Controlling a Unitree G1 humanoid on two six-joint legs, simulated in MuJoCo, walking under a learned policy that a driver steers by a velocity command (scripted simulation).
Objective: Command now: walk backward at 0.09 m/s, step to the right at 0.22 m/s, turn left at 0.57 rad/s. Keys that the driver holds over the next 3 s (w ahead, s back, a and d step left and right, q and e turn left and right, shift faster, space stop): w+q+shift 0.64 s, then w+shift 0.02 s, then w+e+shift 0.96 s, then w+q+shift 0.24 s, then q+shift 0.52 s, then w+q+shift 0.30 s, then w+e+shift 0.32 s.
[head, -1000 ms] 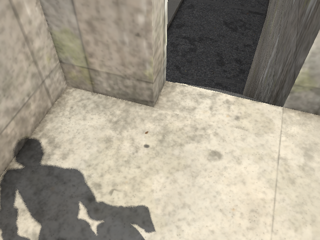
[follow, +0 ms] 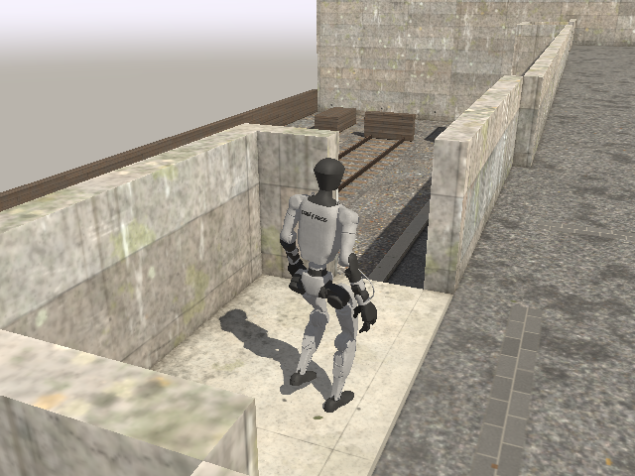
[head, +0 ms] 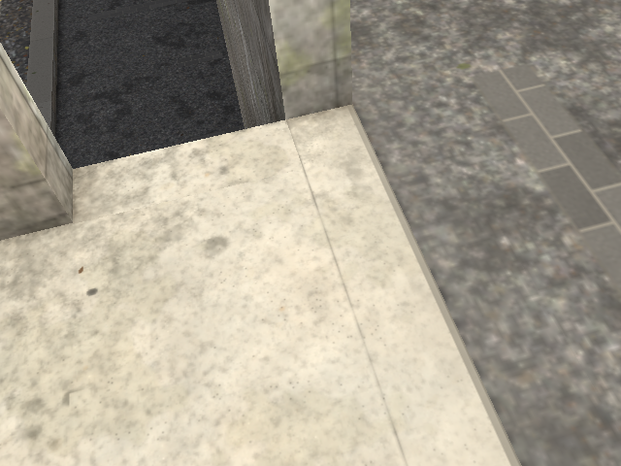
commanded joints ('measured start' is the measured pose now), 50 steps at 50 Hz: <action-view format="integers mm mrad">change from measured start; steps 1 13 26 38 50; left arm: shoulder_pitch -77 214 122 115 114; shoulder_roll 92 248 336 217 202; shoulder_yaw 21 99 155 125 129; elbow -88 47 75 48 87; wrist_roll -6 -5 -3 28 13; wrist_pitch -34 -73 -4 14 36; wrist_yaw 48 116 78 -18 -70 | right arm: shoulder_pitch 26 -117 -143 -171 -4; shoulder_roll -97 -61 -37 -280 -153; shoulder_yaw -23 -7 15 -14 20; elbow -65 -194 -210 -88 -49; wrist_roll -7 14 45 -30 29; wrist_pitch -1 54 48 -28 -66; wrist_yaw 18 83 122 -3 -67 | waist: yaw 22 67 18 140 27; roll -216 7 -332 78 117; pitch -84 -170 -130 33 -26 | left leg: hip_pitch -13 -46 178 -17 474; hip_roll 21 79 91 346 384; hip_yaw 27 -105 92 -537 -145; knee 39 92 -310 -1140 -993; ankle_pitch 33 -116 -36 -417 86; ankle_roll -2 -26 15 -53 -9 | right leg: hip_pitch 74 331 50 -465 -422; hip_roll -252 -565 -472 0 122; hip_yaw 142 253 -72 238 256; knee -201 -179 -369 727 863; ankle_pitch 93 626 -426 65 -14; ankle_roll -197 -178 20 98 148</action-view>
